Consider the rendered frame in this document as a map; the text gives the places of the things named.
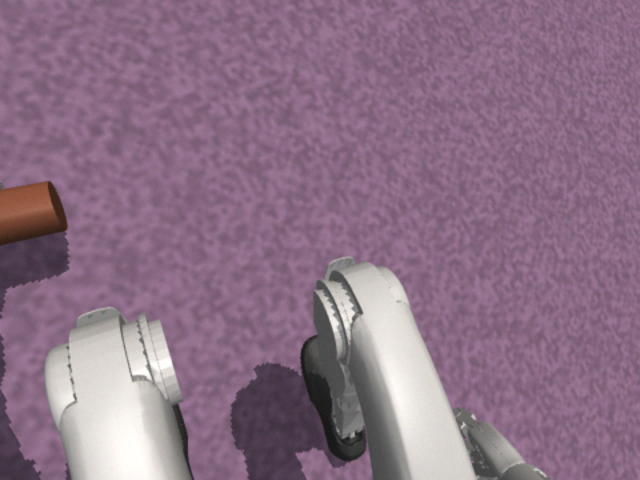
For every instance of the right robot hand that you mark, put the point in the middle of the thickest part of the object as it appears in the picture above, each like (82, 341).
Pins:
(490, 451)

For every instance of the right robot arm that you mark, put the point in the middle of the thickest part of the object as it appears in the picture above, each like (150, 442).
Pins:
(524, 472)

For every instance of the bottle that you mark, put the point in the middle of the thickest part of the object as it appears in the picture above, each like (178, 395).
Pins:
(30, 211)

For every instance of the right robot foot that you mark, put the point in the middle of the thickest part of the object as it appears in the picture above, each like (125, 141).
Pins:
(319, 392)

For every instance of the left robot foot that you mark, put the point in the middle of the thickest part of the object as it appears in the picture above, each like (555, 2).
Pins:
(183, 434)

